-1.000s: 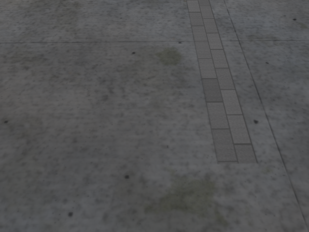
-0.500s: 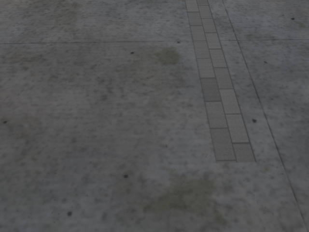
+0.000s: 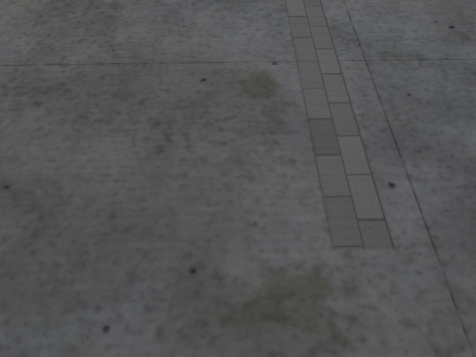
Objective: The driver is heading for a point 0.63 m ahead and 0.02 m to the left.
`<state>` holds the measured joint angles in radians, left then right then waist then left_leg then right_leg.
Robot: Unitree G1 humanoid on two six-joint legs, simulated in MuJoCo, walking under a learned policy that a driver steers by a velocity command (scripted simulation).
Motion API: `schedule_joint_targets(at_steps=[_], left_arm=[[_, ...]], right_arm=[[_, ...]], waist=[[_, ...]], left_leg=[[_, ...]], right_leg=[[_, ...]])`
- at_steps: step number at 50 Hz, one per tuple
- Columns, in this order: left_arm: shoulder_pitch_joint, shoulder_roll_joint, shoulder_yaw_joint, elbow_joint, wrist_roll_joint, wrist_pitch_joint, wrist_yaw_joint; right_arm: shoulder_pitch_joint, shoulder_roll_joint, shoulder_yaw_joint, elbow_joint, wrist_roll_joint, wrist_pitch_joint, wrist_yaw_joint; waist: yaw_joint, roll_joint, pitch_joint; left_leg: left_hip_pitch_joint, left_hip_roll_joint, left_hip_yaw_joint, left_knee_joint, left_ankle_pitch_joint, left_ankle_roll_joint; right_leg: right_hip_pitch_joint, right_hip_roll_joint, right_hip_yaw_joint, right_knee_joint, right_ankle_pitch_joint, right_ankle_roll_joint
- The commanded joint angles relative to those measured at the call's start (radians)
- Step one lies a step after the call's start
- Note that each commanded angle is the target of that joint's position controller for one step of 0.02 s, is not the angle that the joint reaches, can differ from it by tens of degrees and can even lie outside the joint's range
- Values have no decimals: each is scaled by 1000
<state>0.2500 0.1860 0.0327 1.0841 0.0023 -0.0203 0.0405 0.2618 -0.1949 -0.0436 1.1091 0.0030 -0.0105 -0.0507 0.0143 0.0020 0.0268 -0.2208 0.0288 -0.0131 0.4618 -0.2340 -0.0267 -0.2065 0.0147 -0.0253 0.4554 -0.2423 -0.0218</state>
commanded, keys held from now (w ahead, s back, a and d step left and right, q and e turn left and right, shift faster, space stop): no key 0.14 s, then w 0.86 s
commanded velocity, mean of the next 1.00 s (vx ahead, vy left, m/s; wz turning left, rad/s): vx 0.31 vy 0.00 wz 0.00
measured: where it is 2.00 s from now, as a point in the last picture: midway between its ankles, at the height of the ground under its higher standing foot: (250, 315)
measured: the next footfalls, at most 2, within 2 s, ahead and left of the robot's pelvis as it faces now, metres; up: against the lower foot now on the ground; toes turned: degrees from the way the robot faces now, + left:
right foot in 0.88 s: +0.46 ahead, -0.09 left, +0.00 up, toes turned -2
left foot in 1.36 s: +0.71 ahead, +0.13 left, +0.00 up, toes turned +2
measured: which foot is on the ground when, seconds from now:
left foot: down 0.00-0.90, up 0.92-1.00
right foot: down 0.00-0.42, up 0.44-0.86, down 0.88-1.00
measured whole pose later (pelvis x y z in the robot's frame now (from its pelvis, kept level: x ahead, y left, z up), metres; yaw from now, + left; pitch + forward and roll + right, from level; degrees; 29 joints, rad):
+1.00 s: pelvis +0.34 -0.01 -0.01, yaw +0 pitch +1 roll -1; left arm 0.08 0.24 0.06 0.93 -0.02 -0.10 -0.04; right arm 0.35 -0.22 -0.05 1.03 0.03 -0.11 -0.02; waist -0.01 0.02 0.06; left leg -0.32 0.05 -0.04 1.24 -0.40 0.04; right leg -0.40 0.05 -0.08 0.50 -0.13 -0.07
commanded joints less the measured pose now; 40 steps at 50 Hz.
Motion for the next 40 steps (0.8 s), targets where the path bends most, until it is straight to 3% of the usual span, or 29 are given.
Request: schedule_joint_targets(at_steps=[1, 7, 8, 10, 12, 14, 15, 16, 17, 19, 20, 21, 22, 23, 24, 25, 26, 27, 29, 31, 34, 37, 40], left_arm=[[50, 93, 15, -21, 0, -6, 3], [58, 90, 16, -22, -1, -6, 3], [78, 79, 13, -10, 0, -5, 4], [87, 121, 29, -11, -16, 0, 10], [124, 157, 43, -17, -26, -12, 11], [160, 201, 63, -17, -30, -30, 9], [151, 192, 62, -27, -23, -38, 9], [129, 183, 60, -41, -21, -45, 6], [95, 181, 58, -57, -30, -50, 4], [5, 179, 55, -82, -47, -46, -4], [0, 172, 54, -85, -46, -41, -8], [-16, 135, 43, -96, -38, -45, -13], [-20, 66, 24, -118, -25, -59, -21], [-34, 69, 29, -143, -46, -80, -20], [-51, 95, 32, -149, -63, -96, -25], [-56, 108, 33, -145, -60, -105, -32], [-59, 114, 37, -136, -43, -108, -33], [-71, 129, 44, -134, -29, -108, -35], [-84, 107, 44, -131, -24, -99, -46], [-148, 79, 35, -154, -22, -89, -50], [-302, 52, 19, -212, -29, -86, -58], [-400, 62, 11, -256, -39, -89, -78], [-429, 94, 16, -287, -38, -94, -95]], right_arm=[[57, -98, -16, -16, 0, -5, -3], [63, -96, -16, -15, 1, -4, -4], [83, -81, -13, -3, 0, -3, -4], [81, -97, -21, -8, 11, -1, -8], [39, -86, -20, -40, 12, -18, -6], [7, -57, -15, -61, 12, -45, 10], [-5, -66, -20, -69, 16, -55, 19], [-8, -66, -21, -76, 23, -63, 25], [5, -62, -20, -79, 30, -70, 29], [100, -61, -28, -34, 31, -84, 33], [181, -69, -37, 8, 25, -83, 33], [286, -95, -47, 37, 20, -81, 34], [411, -193, -69, 43, 23, -80, 30], [433, -225, -64, 41, 6, -95, 40], [340, -172, -45, 18, 5, -110, 42], [266, -141, -34, -4, 8, -118, 48], [213, -141, -28, -23, 7, -118, 57], [192, -126, -21, -31, 6, -116, 60], [238, -96, -9, -20, -1, -103, 54], [268, -117, -11, -19, -4, -94, 41], [257, -139, -10, -39, -7, -86, 23], [296, -159, -16, -31, 7, -87, 16], [287, -171, -28, -25, 18, -82, 14]], waist=[[0, -1, 15], [0, -1, 16], [0, -6, -7], [6, -40, 38], [28, -99, 100], [39, -181, 104], [33, -164, 109], [21, -150, 113], [-1, -145, 111], [-73, -110, 86], [-98, -76, 73], [-129, 13, 42], [-149, 274, -15], [-135, 314, -4], [-86, 176, 74], [-60, 113, 96], [-42, 70, 86], [-32, 60, 87], [-36, 89, 63], [-46, 89, 69], [-73, 87, 103], [-87, 105, 123], [-56, 108, 118]], left_leg=[[-11, 12, -4, -69, 92, 28], [-10, 12, -3, -68, 97, 28], [1, 0, 10, -68, 10, 28], [-64, -42, 53, 3, -271, 47], [-195, -41, 62, 108, -337, 67], [-251, -10, 65, 310, -198, 75], [-283, 17, 36, 381, -233, 89], [-306, 35, 18, 394, -285, 104], [-281, 48, 11, 323, -295, 118], [-13, -11, 99, 65, -122, 124], [125, -55, 127, 9, -35, 107], [252, 13, 12, -34, -61, 116], [365, 252, -362, -203, -166, 199], [338, 400, -692, -307, -313, 310], [314, 401, -661, -307, -360, 305], [304, 354, -538, -299, -310, 264], [285, 309, -434, -304, -205, 227], [267, 274, -339, -306, -58, 199], [253, 217, -200, -305, 170, 174], [236, 197, -132, -313, 294, 179], [135, 156, -49, -344, 318, 169], [155, 181, -37, -362, 304, 177], [272, 227, -17, -304, 450, 165]], right_leg=[[-16, -48, 48, -97, 78, -23], [-14, -48, 47, -95, 86, -23], [-5, -42, 43, -106, -19, -24], [-55, -44, 68, -120, -375, -59], [-72, -152, 220, -196, -585, -124], [-52, -314, 442, -297, -602, -211], [-53, -347, 482, -313, -564, -230], [-44, -352, 478, -312, -523, -228], [-51, -340, 441, -299, -479, -207], [-173, -227, 255, -227, -346, -141], [-242, -164, 180, -135, -293, -116], [-335, -105, 101, 52, -203, -80], [-482, -7, -44, 436, -194, -16], [-626, 22, 48, 649, -321, -36], [-728, -49, 110, 768, -241, -64], [-767, -84, 110, 792, -123, -82], [-750, -109, 97, 759, -36, -86], [-718, -128, 91, 697, 25, -80], [-649, -132, 50, 620, 83, -56], [-644, -122, 17, 536, 130, -28], [-532, -81, -33, 279, 249, -6], [-459, -55, -51, 150, 294, -8], [-432, -46, -35, 68, 254, -50]])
